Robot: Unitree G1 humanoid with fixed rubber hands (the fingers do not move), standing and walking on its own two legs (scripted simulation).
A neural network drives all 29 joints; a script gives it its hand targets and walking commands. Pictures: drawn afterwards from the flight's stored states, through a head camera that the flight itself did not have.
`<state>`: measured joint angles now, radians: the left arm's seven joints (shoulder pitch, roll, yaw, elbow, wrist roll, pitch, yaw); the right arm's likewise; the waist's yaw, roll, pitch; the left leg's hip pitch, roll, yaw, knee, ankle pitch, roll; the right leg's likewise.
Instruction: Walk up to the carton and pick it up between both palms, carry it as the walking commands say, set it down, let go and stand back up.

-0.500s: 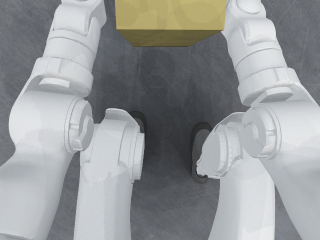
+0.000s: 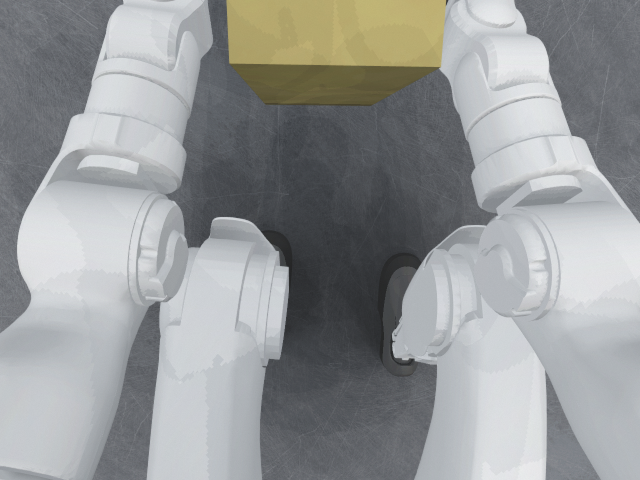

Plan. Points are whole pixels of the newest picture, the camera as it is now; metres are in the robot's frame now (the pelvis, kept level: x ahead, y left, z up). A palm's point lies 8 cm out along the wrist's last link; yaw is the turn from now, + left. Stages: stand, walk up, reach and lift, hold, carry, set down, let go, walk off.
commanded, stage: reach and lift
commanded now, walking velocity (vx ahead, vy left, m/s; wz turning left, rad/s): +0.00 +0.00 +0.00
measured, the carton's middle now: (325, 4) +0.55 +0.04 -0.21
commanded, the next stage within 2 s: none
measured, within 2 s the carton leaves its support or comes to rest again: leaves its support in 0.10 s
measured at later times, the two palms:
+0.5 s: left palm out of the picture +0.56 +0.17 -0.08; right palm out of the picture +0.54 -0.07 -0.10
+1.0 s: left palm out of the picture +0.55 +0.17 -0.02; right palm out of the picture +0.53 -0.07 -0.03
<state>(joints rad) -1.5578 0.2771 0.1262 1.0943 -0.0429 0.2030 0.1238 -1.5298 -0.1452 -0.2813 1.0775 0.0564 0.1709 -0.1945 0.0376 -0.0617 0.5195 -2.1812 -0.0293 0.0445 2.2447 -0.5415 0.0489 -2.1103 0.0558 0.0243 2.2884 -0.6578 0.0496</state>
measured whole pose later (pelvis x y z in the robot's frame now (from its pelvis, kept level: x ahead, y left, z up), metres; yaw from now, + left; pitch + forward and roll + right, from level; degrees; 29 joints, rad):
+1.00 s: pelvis -0.02 +0.00 +0.06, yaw +0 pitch +22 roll -2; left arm -1.54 0.25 0.21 0.88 0.00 0.38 0.14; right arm -1.43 -0.02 -0.39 0.71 -0.07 0.39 -0.25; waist 0.04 -0.03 0.52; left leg -1.94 -0.04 0.02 2.05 -0.50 0.04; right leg -1.88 0.06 0.02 2.09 -0.60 0.05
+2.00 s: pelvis -0.04 +0.00 +0.16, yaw +0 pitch +15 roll -2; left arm -1.34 0.11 0.29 0.72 0.11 0.44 0.15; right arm -1.25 0.07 -0.48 0.55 -0.16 0.46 -0.17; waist 0.04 -0.01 0.52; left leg -1.56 -0.05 0.00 1.73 -0.43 0.03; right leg -1.50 0.06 0.02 1.75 -0.51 0.05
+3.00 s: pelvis +0.04 +0.00 +0.31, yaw +0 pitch +17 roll -1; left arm -0.78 -0.09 0.34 0.71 0.19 0.32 0.13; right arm -0.71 0.24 -0.50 0.59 -0.23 0.32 -0.12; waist 0.04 0.00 0.05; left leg -1.08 -0.05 -0.04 1.20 -0.40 0.02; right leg -1.04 0.06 0.03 1.20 -0.45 0.02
